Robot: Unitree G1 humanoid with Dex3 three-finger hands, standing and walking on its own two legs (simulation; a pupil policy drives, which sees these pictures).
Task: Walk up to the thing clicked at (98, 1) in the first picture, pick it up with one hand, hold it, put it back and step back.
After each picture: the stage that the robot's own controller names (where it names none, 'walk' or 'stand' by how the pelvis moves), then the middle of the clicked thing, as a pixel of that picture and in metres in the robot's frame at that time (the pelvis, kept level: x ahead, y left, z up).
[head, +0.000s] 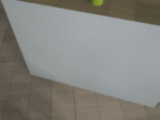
stand; out of the picture +0.89 -0.07 +0.07
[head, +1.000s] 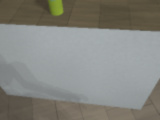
walk; (55, 1) +0.76 +0.18 +0.09
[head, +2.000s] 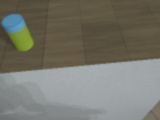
rise first; (19, 33) +0.48 +0.24 +0.11
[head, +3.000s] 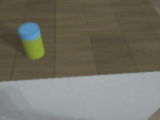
stand; (32, 41) +0.46 +0.20 +0.09
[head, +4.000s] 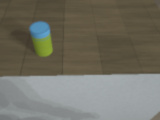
stand; (42, 39) +0.48 +0.17 +0.07
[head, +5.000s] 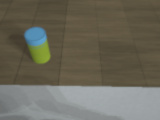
stand; (38, 46) +0.44 +0.18 +0.08
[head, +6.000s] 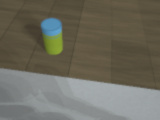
stand; (52, 37) +0.47 +0.15 +0.09
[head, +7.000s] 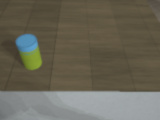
stand; (29, 52) +0.44 +0.19 +0.07
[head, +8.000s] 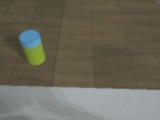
stand; (33, 48) +0.45 +0.19 +0.07
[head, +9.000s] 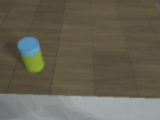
stand; (31, 55) +0.42 +0.19 +0.07
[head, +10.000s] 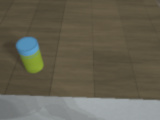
stand; (31, 55) +0.42 +0.20 +0.07
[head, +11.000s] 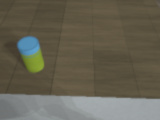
rise first; (31, 55) +0.42 +0.19 +0.07
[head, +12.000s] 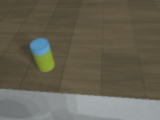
rise first; (43, 55) +0.44 +0.19 +0.07
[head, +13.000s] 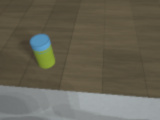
go down; (43, 51) +0.44 +0.19 +0.07
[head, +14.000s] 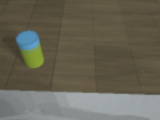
go down; (31, 50) +0.43 +0.18 +0.08
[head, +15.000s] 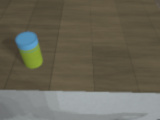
go down; (30, 50) +0.44 +0.18 +0.08
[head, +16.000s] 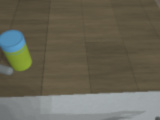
close in; (16, 51) +0.41 +0.20 +0.10
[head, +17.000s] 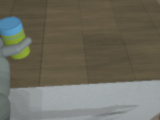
close; (14, 38) +0.45 +0.20 +0.11
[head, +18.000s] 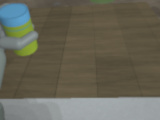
lift; (20, 31) +0.34 +0.16 +0.29
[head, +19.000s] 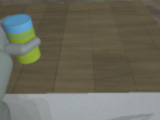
hold; (23, 39) +0.35 +0.17 +0.24
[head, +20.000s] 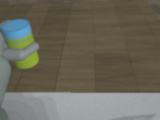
hold; (21, 44) +0.34 +0.18 +0.24
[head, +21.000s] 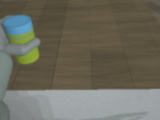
crouch; (22, 40) +0.35 +0.17 +0.23
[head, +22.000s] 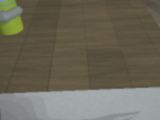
crouch; (5, 11) +0.44 +0.21 +0.27
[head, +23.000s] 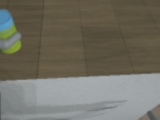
lower; (5, 33) +0.46 +0.22 +0.12
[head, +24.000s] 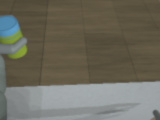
lower; (11, 38) +0.45 +0.21 +0.12
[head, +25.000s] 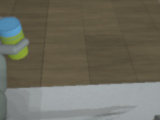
lower; (13, 39) +0.45 +0.21 +0.11
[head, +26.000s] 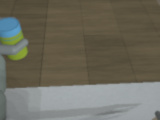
lower; (12, 39) +0.45 +0.21 +0.11
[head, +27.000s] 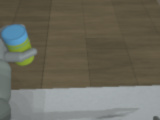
open; (19, 46) +0.43 +0.20 +0.11
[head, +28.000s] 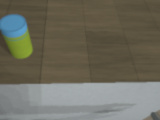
sink last; (17, 37) +0.43 +0.18 +0.11
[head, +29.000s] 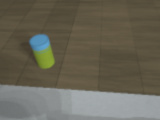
sink last; (42, 52) +0.44 +0.20 +0.09
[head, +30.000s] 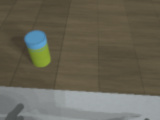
stand; (38, 49) +0.43 +0.18 +0.08
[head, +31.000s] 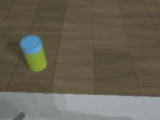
stand; (34, 54) +0.42 +0.19 +0.07
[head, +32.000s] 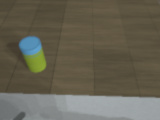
stand; (33, 55) +0.42 +0.19 +0.07
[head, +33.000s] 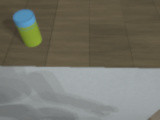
walk; (28, 29) +0.49 +0.21 +0.10
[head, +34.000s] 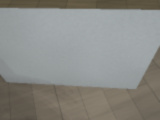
walk; out of the picture +0.84 +0.20 +0.09
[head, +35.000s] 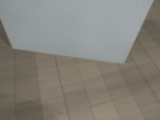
stand; out of the picture +1.21 +0.10 +0.09
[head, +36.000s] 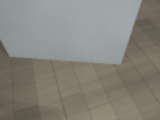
stand; out of the picture +1.19 +0.18 +0.08
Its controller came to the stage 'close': yes
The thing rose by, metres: 0.21
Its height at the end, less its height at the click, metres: +0.00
